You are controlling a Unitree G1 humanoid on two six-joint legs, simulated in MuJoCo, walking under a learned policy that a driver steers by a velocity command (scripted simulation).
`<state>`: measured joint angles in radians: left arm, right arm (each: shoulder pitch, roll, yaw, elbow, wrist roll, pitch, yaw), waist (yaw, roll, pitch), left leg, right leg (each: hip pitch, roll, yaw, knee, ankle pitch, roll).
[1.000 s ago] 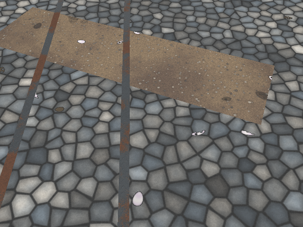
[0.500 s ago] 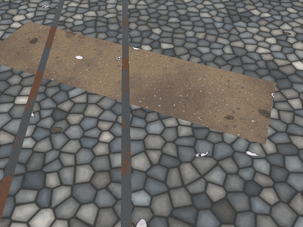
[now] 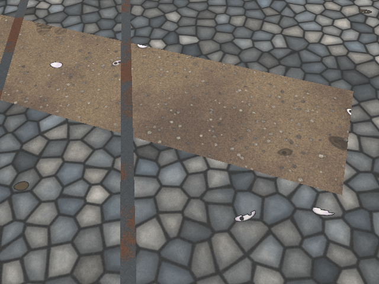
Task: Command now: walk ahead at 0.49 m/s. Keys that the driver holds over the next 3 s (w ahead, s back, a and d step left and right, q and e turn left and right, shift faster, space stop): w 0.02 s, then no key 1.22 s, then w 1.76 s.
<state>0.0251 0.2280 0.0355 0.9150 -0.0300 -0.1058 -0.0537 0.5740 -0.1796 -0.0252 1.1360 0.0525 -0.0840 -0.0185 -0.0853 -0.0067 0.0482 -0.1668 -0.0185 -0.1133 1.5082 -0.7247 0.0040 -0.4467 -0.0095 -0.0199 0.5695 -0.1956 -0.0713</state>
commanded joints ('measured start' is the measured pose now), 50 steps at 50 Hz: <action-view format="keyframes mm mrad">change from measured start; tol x16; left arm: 1 392 161 47 109 -1 28 20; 4 108 94 5 41 34 -5 17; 15 196 133 20 115 0 31 80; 18 454 23 -14 175 29 48 69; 23 259 93 13 139 25 134 100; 50 281 63 3 202 30 89 92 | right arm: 1 -97 -46 -3 -173 46 -51 -17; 24 -519 -160 -42 -298 -84 55 0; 50 -409 -120 -50 -154 -47 85 -19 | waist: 1 183 -60 -317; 3 61 117 -125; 7 14 -64 36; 15 24 -11 -113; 18 83 310 -327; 33 86 -78 -19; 50 97 11 -61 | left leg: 1 -777 74 48 289 161 -14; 4 -528 162 16 38 329 -14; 8 -253 116 90 -674 639 -30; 15 -86 40 82 -985 862 45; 17 208 234 -102 -984 1513 171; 22 -67 282 -254 -1204 600 208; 29 -289 136 -62 -1243 174 78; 38 -13 49 70 -1051 712 65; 50 21 52 70 -1020 812 56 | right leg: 1 788 -402 602 -220 145 -283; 3 291 -381 451 -291 320 -266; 7 -63 -161 89 -338 616 -154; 15 216 -139 82 -144 480 -62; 19 -13 33 65 430 -512 90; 28 310 5 -4 -58 -20 70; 32 61 -54 75 -203 -274 20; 50 193 -28 39 -164 89 46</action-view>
